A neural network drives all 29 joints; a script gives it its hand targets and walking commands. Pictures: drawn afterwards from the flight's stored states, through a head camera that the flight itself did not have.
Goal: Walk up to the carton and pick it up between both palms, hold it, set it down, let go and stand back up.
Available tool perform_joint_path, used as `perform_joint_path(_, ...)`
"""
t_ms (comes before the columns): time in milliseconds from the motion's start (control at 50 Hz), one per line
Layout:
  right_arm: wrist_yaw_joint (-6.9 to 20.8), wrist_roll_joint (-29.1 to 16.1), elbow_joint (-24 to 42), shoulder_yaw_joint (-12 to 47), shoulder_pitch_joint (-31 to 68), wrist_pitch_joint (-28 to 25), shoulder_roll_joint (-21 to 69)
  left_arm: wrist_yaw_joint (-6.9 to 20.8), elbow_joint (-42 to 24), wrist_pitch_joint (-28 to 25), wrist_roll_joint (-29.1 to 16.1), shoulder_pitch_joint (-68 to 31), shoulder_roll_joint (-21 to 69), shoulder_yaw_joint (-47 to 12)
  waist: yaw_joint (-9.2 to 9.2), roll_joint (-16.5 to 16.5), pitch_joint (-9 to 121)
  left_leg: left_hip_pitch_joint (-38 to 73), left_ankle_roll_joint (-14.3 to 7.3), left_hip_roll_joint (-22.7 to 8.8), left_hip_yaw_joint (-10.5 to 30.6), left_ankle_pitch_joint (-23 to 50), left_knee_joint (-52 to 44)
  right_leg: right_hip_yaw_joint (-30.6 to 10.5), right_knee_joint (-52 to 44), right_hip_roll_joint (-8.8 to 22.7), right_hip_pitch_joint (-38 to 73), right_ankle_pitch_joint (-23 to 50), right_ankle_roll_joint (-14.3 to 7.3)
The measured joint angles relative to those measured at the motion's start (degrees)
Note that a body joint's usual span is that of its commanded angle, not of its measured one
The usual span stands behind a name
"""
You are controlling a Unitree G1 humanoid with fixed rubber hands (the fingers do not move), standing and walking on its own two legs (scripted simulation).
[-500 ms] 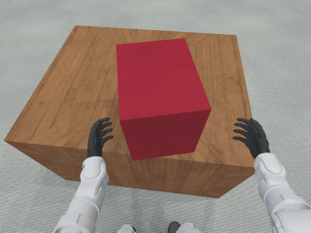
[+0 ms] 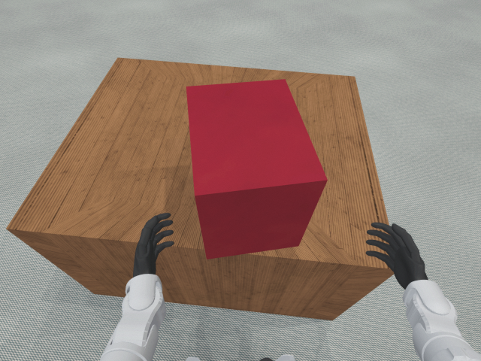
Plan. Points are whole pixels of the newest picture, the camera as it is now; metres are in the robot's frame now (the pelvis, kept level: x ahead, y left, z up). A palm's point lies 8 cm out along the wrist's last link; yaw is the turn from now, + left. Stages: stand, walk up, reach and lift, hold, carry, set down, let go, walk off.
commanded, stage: set down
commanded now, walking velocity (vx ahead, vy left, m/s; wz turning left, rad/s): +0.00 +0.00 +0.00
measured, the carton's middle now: (245, 170) +0.53 +0.03 -0.05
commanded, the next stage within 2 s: none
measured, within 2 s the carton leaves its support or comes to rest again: neither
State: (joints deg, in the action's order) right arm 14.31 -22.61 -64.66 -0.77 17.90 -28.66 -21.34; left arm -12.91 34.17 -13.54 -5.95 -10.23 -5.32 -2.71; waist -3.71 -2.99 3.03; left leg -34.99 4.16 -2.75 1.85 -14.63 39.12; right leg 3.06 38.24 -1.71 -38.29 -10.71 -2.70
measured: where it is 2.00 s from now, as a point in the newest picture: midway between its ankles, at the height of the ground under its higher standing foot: outside the picture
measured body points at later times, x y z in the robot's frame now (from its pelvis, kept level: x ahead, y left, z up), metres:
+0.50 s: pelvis +0.02 +0.01 +0.01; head +0.06 +0.03 +0.45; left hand +0.28 +0.20 -0.02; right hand +0.27 -0.27 -0.03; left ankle +0.05 +0.16 -0.71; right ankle +0.09 -0.08 -0.71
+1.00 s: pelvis +0.03 +0.01 +0.01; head +0.07 +0.03 +0.45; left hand +0.26 +0.20 -0.04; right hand +0.26 -0.27 -0.03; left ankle +0.05 +0.16 -0.71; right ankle +0.09 -0.08 -0.71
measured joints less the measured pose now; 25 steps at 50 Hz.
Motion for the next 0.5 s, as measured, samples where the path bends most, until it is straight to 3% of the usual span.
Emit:
perform_joint_path(220, 1.9, -0.2, 0.0, 0.0, -3.4, 0.0, 0.0, -1.8, -4.2, 1.0, 1.5, 5.1, 0.0, -1.2, 0.08, 0.0, 0.0, 3.3, -0.3, 0.1, 0.0, -1.1, 0.0, 0.0, -0.3, 0.0, 3.5, -0.9, 0.0)
perform_joint_path(500, 2.2, -0.2, 3.2, 0.0, -11.4, -0.6, 0.0, -1.8, -8.3, 2.9, 4.0, 11.3, 0.9, -1.4, 1.07, 0.0, -2.4, 8.5, -0.6, 0.1, 0.0, -3.0, 0.0, 0.0, -0.3, 0.0, 8.7, -2.8, 0.0)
